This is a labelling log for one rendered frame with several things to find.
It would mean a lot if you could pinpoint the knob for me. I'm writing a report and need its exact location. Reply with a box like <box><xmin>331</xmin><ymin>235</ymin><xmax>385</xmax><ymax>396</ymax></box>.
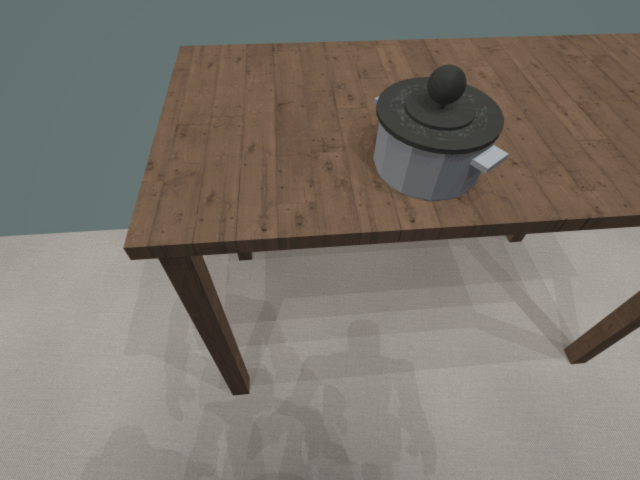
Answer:
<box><xmin>427</xmin><ymin>65</ymin><xmax>466</xmax><ymax>105</ymax></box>

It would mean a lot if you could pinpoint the table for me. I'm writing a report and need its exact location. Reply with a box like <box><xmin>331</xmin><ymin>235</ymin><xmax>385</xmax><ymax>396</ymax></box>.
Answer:
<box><xmin>123</xmin><ymin>33</ymin><xmax>640</xmax><ymax>395</ymax></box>

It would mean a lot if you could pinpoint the lid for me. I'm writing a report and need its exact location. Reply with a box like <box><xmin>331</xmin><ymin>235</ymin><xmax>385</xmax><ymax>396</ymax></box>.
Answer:
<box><xmin>376</xmin><ymin>77</ymin><xmax>504</xmax><ymax>155</ymax></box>

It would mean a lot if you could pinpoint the pot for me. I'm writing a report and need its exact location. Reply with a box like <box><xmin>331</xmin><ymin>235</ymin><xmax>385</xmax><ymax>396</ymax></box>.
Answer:
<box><xmin>373</xmin><ymin>96</ymin><xmax>509</xmax><ymax>201</ymax></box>

